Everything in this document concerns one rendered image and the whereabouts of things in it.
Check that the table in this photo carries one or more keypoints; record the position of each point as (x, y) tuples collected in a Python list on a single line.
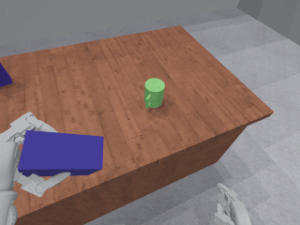
[(96, 88)]

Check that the sponge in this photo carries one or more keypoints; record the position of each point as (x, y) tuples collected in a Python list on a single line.
[(47, 153)]

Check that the robot right hand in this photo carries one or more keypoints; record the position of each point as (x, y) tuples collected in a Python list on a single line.
[(235, 213)]

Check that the robot left hand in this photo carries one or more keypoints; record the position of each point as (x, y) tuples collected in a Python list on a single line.
[(10, 154)]

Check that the robot left forearm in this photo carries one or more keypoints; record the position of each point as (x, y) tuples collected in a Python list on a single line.
[(8, 211)]

